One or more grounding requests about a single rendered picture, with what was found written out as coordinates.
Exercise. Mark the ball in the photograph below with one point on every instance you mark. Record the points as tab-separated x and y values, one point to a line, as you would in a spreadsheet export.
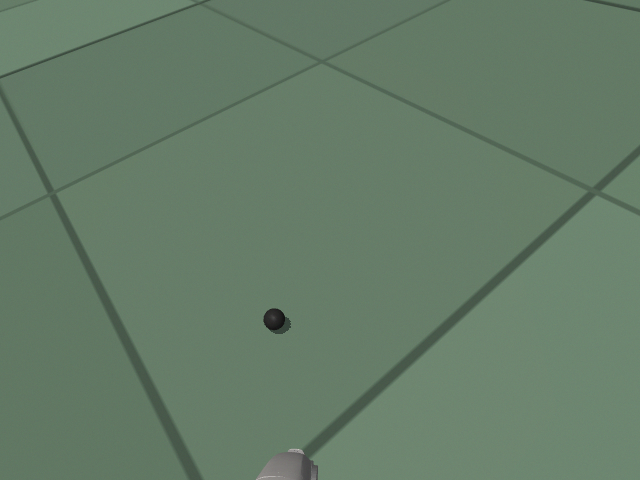
274	319

